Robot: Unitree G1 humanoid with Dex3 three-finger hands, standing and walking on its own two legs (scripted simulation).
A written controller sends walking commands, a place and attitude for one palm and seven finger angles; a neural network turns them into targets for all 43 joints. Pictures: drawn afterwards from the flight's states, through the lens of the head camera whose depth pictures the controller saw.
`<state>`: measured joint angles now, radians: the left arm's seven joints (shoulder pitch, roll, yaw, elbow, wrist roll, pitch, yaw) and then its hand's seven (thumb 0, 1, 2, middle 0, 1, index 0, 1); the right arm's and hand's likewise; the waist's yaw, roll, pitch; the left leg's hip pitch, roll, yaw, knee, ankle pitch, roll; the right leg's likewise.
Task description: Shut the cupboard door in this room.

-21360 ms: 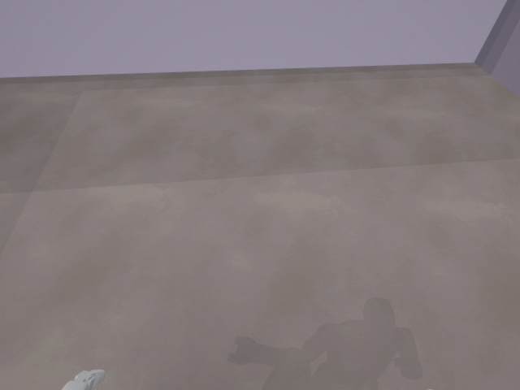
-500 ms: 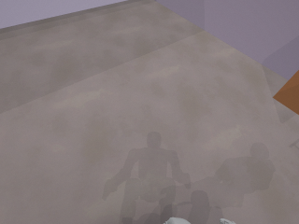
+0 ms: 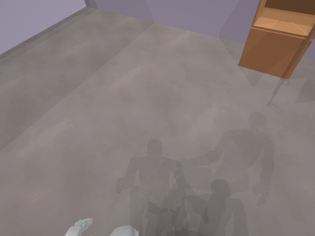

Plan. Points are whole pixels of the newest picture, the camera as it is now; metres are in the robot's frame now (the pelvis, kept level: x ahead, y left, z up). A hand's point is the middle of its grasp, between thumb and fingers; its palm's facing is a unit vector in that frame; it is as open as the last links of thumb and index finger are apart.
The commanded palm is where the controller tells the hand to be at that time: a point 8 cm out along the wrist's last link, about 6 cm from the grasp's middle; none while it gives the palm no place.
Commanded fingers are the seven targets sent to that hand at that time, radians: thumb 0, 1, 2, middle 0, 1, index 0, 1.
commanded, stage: turn or walk to find it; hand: left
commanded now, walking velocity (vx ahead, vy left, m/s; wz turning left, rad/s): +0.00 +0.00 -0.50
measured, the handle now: out of the picture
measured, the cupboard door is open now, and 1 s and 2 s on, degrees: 81 81 81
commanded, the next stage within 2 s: none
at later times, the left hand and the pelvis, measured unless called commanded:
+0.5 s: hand out of the picture +0.08 +0.25 -0.17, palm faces -0.15 -0.97 -0.19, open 7.3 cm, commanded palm none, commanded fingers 0.00 0.90 0.90 -0.20 -0.30 -0.20 -0.30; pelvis +0.01 +0.05 +0.01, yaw -13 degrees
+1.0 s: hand (154, 175) +0.33 +0.04 -0.17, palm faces -0.55 -0.81 -0.17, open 7.4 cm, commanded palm none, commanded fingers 0.00 0.90 0.90 -0.20 -0.30 -0.20 -0.30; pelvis +0.12 -0.04 -0.02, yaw -30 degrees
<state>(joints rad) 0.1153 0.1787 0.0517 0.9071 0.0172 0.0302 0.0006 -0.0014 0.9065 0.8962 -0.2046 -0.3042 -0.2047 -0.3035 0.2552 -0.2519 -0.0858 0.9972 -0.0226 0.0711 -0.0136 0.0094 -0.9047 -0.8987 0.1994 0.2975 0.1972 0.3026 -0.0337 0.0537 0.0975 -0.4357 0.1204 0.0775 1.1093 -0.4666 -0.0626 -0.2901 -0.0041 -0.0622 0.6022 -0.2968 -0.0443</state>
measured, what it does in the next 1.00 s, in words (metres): walks ahead, turning right: left foot, then right foot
